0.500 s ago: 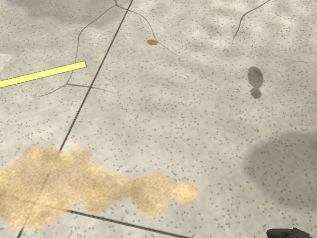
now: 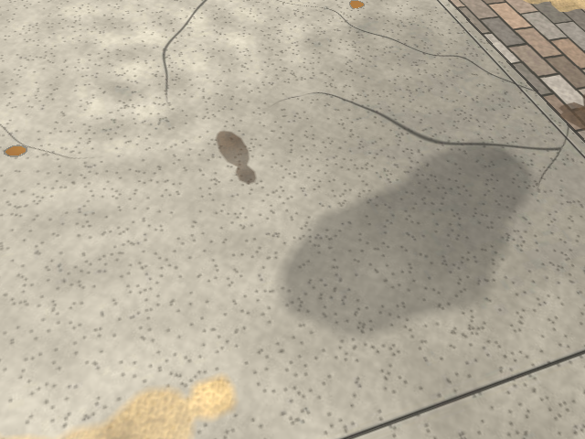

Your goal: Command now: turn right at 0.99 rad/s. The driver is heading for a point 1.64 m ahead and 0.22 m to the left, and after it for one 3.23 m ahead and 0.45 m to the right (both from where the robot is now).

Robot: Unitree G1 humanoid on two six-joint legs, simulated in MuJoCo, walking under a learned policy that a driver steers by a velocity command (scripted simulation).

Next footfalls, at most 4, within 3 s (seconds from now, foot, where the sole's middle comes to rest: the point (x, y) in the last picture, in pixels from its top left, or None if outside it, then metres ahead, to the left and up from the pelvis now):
0.24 right None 0.01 -0.12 -0.78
0.60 left None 0.05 0.08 -0.78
2.06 right None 0.09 -0.16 -0.78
2.54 left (328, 401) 0.55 -0.10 -0.78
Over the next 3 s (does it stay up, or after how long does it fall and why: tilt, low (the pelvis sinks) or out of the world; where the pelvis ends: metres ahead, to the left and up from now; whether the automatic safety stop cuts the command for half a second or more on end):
stays up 0.81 -0.12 -0.04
